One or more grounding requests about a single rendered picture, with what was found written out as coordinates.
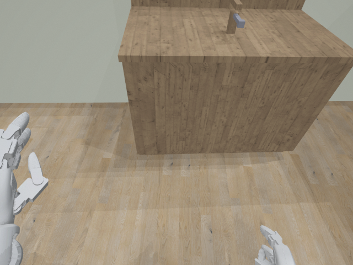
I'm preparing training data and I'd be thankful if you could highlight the counter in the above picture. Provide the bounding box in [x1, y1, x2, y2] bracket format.
[118, 0, 353, 155]

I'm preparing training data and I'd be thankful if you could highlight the tap lever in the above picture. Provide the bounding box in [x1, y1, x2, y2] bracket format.
[233, 13, 245, 28]

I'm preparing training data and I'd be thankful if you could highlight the left robot forearm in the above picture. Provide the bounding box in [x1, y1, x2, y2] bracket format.
[0, 224, 23, 265]

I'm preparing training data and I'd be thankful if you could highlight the robot left hand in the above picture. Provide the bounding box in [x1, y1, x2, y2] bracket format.
[0, 112, 49, 225]

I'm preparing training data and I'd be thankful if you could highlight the robot right hand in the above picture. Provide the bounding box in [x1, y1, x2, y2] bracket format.
[255, 225, 296, 265]

